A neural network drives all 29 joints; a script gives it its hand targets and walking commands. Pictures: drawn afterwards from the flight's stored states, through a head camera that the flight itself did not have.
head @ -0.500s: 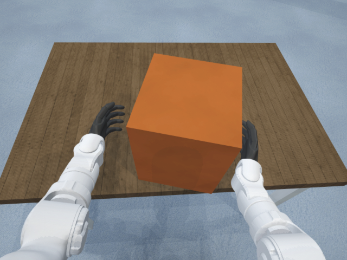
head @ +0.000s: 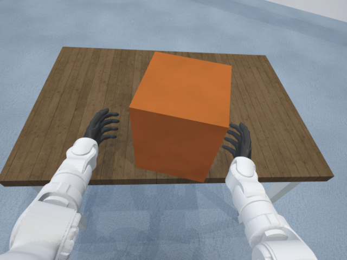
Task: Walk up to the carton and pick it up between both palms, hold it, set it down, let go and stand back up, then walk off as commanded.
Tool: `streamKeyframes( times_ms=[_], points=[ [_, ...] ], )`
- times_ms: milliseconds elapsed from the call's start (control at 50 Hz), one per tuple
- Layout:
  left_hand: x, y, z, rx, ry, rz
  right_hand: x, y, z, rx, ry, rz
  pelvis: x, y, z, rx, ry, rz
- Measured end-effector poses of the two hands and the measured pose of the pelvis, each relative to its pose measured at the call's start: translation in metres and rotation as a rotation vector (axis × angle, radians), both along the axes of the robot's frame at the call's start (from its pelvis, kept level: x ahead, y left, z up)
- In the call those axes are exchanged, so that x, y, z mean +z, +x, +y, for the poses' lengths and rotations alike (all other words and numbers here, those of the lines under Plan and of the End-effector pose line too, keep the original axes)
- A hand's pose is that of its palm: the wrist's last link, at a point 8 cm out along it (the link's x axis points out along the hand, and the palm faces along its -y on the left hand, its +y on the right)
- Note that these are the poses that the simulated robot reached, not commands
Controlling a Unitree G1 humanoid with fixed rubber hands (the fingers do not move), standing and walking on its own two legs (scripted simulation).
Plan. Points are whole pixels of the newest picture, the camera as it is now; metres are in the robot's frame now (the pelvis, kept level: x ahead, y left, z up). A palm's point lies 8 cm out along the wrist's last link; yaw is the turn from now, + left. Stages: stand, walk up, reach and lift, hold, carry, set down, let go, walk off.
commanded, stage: set down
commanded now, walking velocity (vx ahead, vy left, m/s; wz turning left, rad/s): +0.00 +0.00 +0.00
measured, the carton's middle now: (180, 120) +0.48 -0.04 +0.03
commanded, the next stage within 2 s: none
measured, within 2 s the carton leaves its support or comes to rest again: neither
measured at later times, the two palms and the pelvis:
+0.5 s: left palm (71, 158) +0.37 +0.22 +0.02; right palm (238, 177) +0.31 -0.17 +0.01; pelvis +0.04 -0.01 +0.01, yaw -1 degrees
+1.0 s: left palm (56, 191) +0.29 +0.23 +0.03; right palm (248, 198) +0.26 -0.17 +0.03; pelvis +0.06 -0.01 +0.02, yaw -1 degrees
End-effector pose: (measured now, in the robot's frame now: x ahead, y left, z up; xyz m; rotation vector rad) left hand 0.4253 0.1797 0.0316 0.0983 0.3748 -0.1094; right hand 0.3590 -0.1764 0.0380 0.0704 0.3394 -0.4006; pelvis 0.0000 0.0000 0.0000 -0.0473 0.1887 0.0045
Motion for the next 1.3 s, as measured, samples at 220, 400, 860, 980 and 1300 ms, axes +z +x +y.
streamKeyframes(
  times_ms=[220,400,860,980,1300],
  points=[
    [-0.008,-0.018,0.021,0.033,-0.016,0.000,-0.017,-0.012,0.012,-0.005,0.004,-0.010,0.005,0.016,-0.006,0.001,-0.008,0.001],
    [-0.003,-0.035,0.039,0.022,-0.004,-0.004,-0.014,-0.029,0.009,-0.016,-0.009,-0.050,0.011,0.036,-0.008,-0.009,-0.011,-0.076],
    [-0.006,-0.116,0.053,-0.018,-0.009,0.026,-0.010,-0.080,0.005,-0.006,-0.012,-0.060,0.018,0.062,-0.008,-0.016,-0.001,-0.239],
    [0.001,-0.130,0.054,-0.028,-0.010,0.000,-0.012,-0.096,0.008,-0.010,0.010,-0.033,0.018,0.060,-0.009,-0.017,-0.001,-0.262],
    [-0.004,-0.189,0.067,0.022,-0.024,0.028,-0.006,-0.142,0.010,0.009,-0.003,0.037,0.018,0.045,-0.005,-0.014,0.008,-0.311]
  ],
)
